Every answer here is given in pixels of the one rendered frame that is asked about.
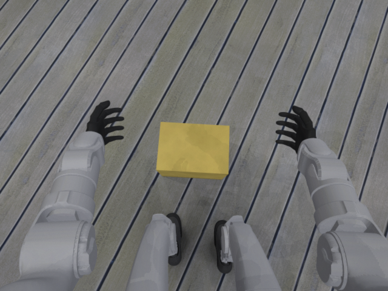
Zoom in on robot left forearm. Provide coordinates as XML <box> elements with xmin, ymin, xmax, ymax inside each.
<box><xmin>19</xmin><ymin>131</ymin><xmax>105</xmax><ymax>274</ymax></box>

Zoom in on left robot upper arm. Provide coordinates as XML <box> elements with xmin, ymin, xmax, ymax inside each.
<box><xmin>0</xmin><ymin>220</ymin><xmax>97</xmax><ymax>291</ymax></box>

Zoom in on robot left shin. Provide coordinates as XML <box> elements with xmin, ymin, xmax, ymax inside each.
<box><xmin>144</xmin><ymin>214</ymin><xmax>178</xmax><ymax>256</ymax></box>

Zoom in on right robot upper arm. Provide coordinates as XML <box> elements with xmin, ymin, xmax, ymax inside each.
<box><xmin>316</xmin><ymin>231</ymin><xmax>388</xmax><ymax>291</ymax></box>

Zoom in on robot right forearm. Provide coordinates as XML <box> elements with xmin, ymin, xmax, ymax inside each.
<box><xmin>297</xmin><ymin>138</ymin><xmax>388</xmax><ymax>242</ymax></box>

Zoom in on robot left thigh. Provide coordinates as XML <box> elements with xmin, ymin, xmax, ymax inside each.
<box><xmin>125</xmin><ymin>220</ymin><xmax>176</xmax><ymax>291</ymax></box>

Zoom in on robot right hand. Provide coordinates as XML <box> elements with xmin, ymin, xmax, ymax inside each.
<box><xmin>275</xmin><ymin>105</ymin><xmax>316</xmax><ymax>154</ymax></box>

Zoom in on robot left hand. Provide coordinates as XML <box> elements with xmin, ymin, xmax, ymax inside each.
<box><xmin>86</xmin><ymin>101</ymin><xmax>124</xmax><ymax>145</ymax></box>

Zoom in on carton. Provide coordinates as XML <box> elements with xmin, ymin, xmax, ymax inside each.
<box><xmin>156</xmin><ymin>122</ymin><xmax>230</xmax><ymax>179</ymax></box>

